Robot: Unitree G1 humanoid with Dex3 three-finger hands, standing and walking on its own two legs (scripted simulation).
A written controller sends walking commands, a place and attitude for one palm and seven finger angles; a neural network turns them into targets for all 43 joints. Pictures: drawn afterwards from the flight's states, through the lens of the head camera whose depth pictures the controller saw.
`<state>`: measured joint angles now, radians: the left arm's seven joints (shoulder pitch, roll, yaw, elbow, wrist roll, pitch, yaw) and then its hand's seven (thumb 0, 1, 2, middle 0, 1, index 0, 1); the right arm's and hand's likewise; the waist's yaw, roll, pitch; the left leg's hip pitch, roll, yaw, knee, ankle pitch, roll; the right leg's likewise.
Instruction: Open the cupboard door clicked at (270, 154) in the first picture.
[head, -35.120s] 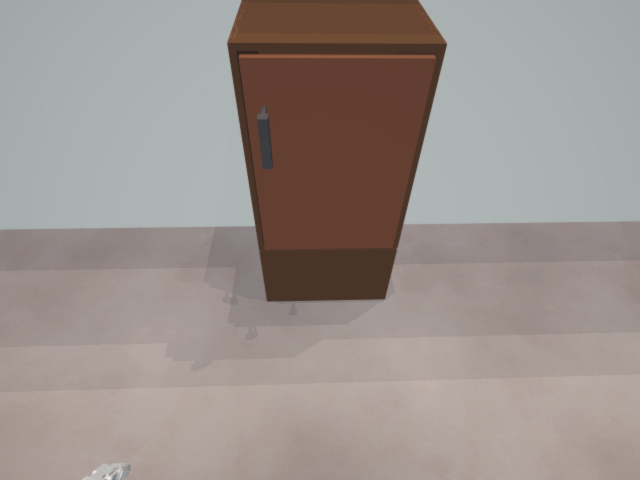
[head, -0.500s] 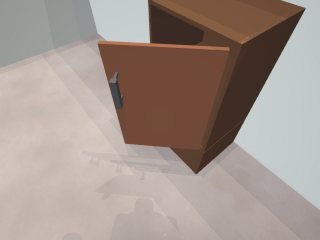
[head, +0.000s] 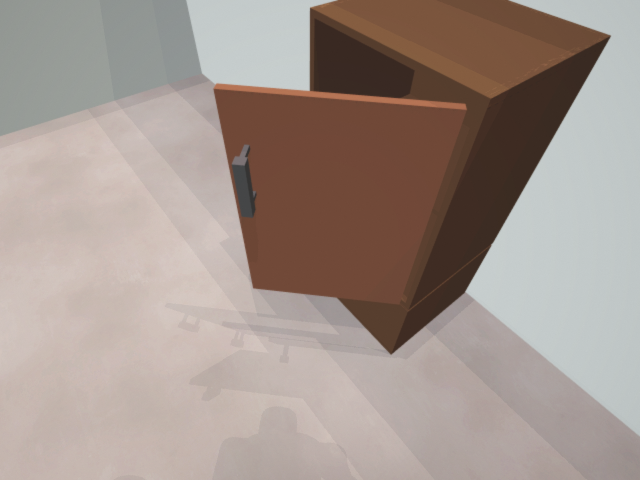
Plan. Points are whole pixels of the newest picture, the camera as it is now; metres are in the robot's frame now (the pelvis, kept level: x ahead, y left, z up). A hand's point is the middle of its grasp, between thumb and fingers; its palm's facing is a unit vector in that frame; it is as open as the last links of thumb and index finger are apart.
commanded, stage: shuffle to correct the standing spot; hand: left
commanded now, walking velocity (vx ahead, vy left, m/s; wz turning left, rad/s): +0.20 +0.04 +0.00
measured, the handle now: (247, 181) +0.62 +0.18 -0.02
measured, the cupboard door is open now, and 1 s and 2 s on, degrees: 45 45 45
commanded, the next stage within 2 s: come to a stop and stand still in 0.12 s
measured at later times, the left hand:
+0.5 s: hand out of the picture +0.08 +0.19 -0.18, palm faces +0.04 -0.98 -0.19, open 7.4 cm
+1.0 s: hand out of the picture +0.13 +0.14 -0.18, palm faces +0.05 -0.98 -0.17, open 7.3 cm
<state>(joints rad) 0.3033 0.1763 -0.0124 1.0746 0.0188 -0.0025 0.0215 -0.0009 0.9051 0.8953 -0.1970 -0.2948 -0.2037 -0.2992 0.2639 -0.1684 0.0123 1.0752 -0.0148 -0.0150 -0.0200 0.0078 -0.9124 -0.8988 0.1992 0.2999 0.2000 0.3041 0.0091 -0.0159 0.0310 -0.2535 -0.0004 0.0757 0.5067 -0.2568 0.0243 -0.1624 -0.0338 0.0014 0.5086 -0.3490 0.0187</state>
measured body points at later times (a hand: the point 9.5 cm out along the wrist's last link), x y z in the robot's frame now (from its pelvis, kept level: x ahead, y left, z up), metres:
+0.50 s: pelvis +0.07 +0.02 +0.00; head +0.12 +0.03 +0.45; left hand +0.08 +0.24 -0.16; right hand +0.10 -0.21 -0.15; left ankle +0.03 +0.09 -0.74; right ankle +0.06 -0.12 -0.69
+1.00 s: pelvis +0.07 -0.03 -0.01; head +0.09 -0.01 +0.44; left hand +0.13 +0.19 -0.17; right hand +0.10 -0.26 -0.15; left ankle +0.03 +0.08 -0.74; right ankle +0.12 -0.12 -0.74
